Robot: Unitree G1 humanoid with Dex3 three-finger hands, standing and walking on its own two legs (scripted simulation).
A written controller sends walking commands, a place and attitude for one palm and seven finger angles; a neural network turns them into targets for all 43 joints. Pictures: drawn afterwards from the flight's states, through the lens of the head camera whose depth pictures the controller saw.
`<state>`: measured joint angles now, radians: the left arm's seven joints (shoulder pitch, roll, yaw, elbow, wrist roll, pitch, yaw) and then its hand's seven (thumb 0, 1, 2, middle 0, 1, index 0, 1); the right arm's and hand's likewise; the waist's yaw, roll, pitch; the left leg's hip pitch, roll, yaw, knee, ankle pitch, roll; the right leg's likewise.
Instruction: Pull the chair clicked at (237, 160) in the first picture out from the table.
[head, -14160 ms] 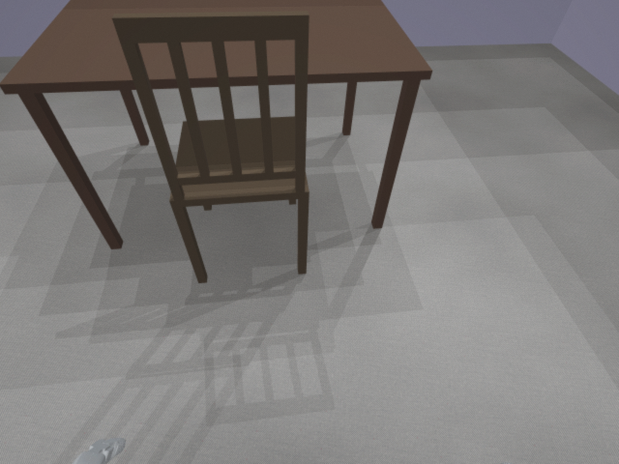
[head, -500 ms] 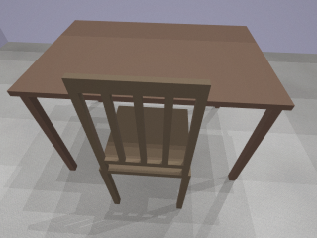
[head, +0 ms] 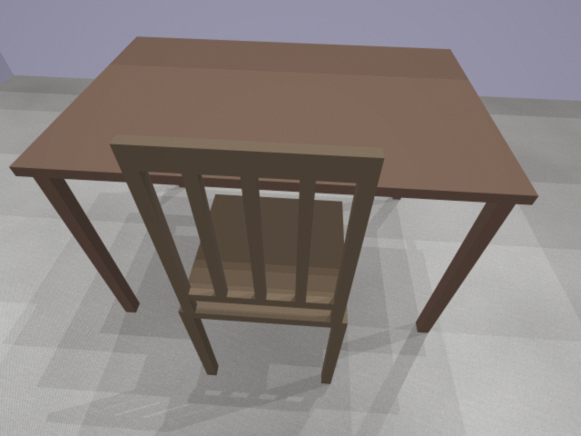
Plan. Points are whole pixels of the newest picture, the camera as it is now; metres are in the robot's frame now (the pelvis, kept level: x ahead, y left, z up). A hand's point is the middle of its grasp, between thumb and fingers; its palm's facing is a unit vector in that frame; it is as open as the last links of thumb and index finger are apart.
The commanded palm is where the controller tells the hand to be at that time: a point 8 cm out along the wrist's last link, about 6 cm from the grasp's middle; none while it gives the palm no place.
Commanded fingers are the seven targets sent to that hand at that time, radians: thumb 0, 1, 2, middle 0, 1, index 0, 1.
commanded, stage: look again from close up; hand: left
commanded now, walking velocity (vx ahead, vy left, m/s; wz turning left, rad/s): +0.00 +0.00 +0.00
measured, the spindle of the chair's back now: (256, 246) +0.46 +0.10 -0.06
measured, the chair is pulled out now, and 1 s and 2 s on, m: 0.00 0.00 0.00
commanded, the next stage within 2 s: raise the hand toward the chair's back in 1.78 s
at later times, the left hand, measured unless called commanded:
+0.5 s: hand out of the picture -0.03 +0.15 -0.18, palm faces +0.06 -0.99 -0.16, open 7.4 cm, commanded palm none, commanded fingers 0.00 0.90 0.90 -0.20 -0.30 -0.20 -0.30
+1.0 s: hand out of the picture -0.03 +0.14 -0.18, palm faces +0.07 -0.99 -0.16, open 7.4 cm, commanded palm none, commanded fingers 0.00 0.90 0.90 -0.20 -0.30 -0.20 -0.30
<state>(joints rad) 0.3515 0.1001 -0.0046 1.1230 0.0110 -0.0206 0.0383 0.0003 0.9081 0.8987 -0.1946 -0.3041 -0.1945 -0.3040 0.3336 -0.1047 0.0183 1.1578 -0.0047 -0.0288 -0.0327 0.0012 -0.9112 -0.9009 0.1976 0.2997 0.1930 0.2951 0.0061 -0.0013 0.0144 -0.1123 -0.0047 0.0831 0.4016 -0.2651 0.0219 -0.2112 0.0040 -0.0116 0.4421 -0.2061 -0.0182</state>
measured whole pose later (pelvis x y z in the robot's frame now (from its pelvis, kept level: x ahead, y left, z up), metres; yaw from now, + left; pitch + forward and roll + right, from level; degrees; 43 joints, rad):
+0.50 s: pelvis +0.00 +0.00 +0.00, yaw +0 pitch -1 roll +1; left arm 0.36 0.10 0.00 1.13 0.01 -0.02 0.04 0.00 0.91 0.90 -0.19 -0.30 -0.19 -0.30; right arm 0.34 -0.10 0.02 1.16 0.00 -0.03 -0.03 0.00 -0.91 -0.90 0.20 0.30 0.19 0.30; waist 0.01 0.00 0.01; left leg -0.11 0.00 0.08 0.40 -0.26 0.02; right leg -0.21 0.01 -0.01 0.44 -0.21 -0.02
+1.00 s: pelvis +0.00 +0.00 +0.00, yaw +0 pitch -1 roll +1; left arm 0.37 0.10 0.00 1.13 0.01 -0.02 0.04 0.00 0.91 0.90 -0.19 -0.30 -0.19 -0.30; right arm 0.35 -0.10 0.02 1.16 0.00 -0.03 -0.03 0.00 -0.91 -0.90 0.20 0.30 0.19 0.30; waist 0.01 0.00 0.00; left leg -0.11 0.00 0.08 0.40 -0.26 0.02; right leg -0.21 0.01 -0.02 0.44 -0.21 -0.02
